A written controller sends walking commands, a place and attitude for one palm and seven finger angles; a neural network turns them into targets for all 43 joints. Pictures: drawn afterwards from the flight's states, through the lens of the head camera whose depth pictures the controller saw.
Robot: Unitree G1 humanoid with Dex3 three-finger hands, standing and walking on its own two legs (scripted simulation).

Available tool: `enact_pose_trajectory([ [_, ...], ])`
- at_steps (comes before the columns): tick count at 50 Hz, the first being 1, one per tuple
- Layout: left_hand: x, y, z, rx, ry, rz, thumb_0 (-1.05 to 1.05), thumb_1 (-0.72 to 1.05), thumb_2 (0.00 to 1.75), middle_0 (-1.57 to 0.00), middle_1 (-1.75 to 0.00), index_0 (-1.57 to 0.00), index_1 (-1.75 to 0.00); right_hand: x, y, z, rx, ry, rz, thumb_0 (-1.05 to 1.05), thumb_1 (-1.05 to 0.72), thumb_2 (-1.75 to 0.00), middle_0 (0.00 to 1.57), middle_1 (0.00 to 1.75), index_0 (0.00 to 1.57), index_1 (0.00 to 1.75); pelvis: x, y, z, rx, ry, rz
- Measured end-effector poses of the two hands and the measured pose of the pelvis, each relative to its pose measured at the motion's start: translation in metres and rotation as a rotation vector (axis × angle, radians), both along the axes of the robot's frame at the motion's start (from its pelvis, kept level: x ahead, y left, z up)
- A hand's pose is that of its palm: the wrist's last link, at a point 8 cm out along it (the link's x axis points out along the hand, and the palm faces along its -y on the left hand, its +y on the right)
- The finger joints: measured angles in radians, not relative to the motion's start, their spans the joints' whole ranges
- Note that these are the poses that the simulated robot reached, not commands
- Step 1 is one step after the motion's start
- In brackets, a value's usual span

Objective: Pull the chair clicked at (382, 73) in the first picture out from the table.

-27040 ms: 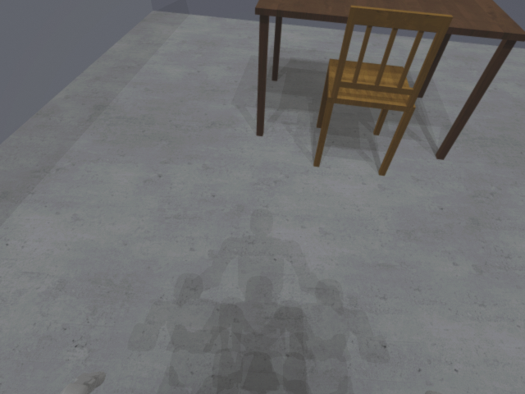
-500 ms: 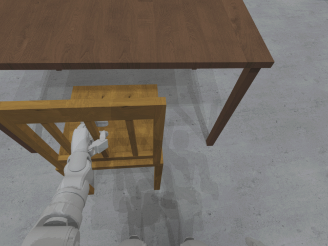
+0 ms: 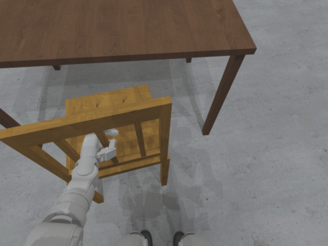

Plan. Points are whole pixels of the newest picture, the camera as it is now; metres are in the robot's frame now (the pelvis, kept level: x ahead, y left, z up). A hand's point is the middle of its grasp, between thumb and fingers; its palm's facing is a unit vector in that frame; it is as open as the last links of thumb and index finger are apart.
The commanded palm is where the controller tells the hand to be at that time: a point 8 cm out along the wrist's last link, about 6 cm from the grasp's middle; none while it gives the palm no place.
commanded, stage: step backward, pulling the chair out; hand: left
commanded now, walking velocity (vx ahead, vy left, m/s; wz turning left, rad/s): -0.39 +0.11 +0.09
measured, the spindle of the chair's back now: (108, 147) +0.39 +0.16 -0.11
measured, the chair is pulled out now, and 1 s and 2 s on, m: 0.13 0.23 0.31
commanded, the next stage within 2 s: none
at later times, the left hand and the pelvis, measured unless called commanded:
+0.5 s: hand (111, 178) +0.29 +0.13 -0.06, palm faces -0.01 -0.99 -0.17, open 5.0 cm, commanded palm +0.29 +0.18 -0.06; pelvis -0.06 +0.00 +0.00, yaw -1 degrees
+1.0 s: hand (109, 187) +0.26 +0.14 -0.06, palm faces -0.05 -0.98 -0.18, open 5.1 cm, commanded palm +0.24 +0.19 -0.06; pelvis -0.11 +0.02 +0.00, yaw +0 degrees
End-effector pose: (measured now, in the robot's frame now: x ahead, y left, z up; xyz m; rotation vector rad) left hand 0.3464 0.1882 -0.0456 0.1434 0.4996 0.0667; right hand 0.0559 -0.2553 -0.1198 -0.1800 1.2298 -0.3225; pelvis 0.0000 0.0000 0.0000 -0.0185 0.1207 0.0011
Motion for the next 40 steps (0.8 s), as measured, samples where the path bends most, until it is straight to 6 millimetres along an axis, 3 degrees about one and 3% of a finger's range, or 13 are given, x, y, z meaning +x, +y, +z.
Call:
enact_pose_trajectory([
  [10,-0.044,-0.012,0.001,-0.006,0.018,-0.047,0.01,0.75,0.78,-0.27,-1.1,-0.5,-1.45,-0.012,-0.013,0.012,-0.069,-0.097,0.026,0.01,-0.91,-0.9,0.2,0.3,0.2,0.3,-0.032,0.009,0.0,-0.009,-0.064,0.026],
  [18,-0.067,-0.008,0.001,-0.005,0.018,-0.075,0.01,0.75,0.8,-0.26,-1.12,-0.5,-1.45,-0.02,0.009,0.009,-0.059,-0.128,0.074,0.01,-0.91,-0.9,0.2,0.3,0.2,0.3,-0.046,0.017,0.0,0.003,-0.088,0.003],
  [26,-0.079,-0.005,0.002,0.019,0.012,-0.025,0.02,0.72,0.83,-0.29,-1.13,-0.5,-1.45,-0.026,0.029,-0.004,0.027,-0.175,0.121,0.01,-0.91,-0.9,0.2,0.3,0.21,0.3,-0.067,0.001,-0.004,-0.016,-0.114,-0.025],
  [32,-0.087,-0.006,0.002,0.04,0.007,0.018,0.02,0.7,0.84,-0.32,-1.13,-0.5,-1.45,-0.045,0.007,-0.01,0.025,-0.158,0.097,0.01,-0.9,-0.9,0.2,0.31,0.21,0.3,-0.077,-0.012,-0.007,-0.003,-0.115,-0.016],
  [40,-0.089,-0.005,0.003,0.024,0.026,-0.004,0.02,0.71,0.82,-0.29,-1.15,-0.5,-1.45,-0.067,-0.027,0.006,-0.105,-0.053,0.096,0.01,-0.91,-0.9,0.2,0.3,0.21,0.3,-0.083,0.005,0.0,0.042,-0.052,0.04],
])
